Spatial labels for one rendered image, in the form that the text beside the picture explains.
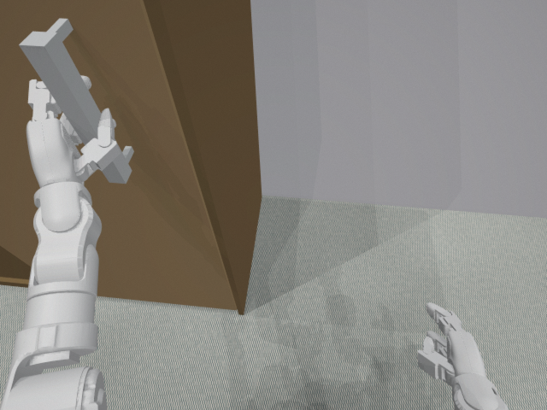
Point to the left robot forearm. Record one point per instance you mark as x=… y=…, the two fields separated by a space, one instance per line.
x=60 y=310

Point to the handle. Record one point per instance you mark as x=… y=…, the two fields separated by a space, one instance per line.
x=50 y=59

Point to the robot left hand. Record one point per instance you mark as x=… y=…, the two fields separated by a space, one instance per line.
x=51 y=142

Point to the robot right hand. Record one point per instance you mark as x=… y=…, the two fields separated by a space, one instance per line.
x=457 y=355

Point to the wardrobe door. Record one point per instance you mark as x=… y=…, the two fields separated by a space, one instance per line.
x=13 y=267
x=157 y=243

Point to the right robot forearm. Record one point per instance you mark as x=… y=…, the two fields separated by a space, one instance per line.
x=474 y=392

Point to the robot left upper arm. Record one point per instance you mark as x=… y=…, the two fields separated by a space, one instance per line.
x=80 y=388

